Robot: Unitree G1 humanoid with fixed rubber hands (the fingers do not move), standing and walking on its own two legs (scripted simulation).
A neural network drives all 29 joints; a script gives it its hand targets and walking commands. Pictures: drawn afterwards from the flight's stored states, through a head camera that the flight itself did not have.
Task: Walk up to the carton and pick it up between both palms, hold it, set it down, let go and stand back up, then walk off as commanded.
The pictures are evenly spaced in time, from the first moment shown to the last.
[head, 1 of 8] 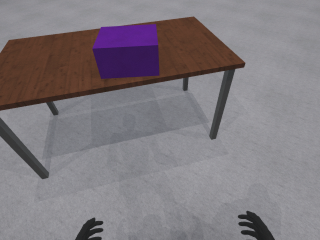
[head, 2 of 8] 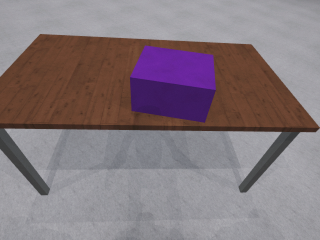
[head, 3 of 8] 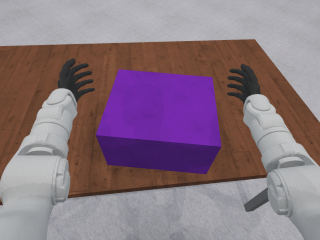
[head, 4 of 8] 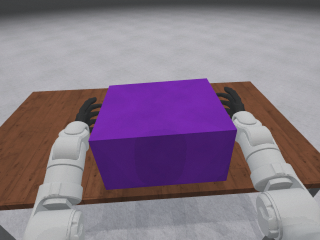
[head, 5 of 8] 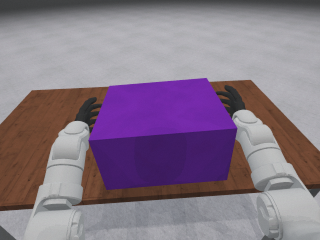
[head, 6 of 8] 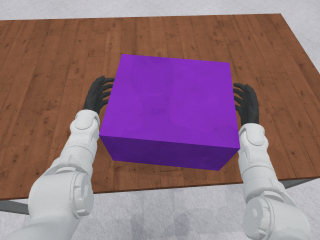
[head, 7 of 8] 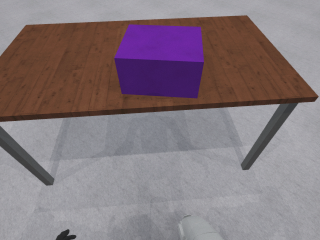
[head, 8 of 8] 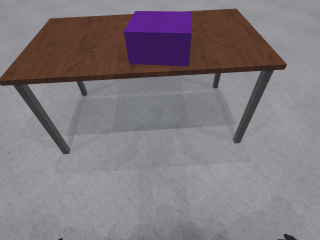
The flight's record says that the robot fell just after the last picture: no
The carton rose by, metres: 0.17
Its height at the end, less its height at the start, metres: +0.00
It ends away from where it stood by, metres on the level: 0.01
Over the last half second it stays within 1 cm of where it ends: yes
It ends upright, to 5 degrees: yes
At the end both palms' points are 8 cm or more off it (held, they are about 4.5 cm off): yes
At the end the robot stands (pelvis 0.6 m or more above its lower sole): yes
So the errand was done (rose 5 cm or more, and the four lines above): yes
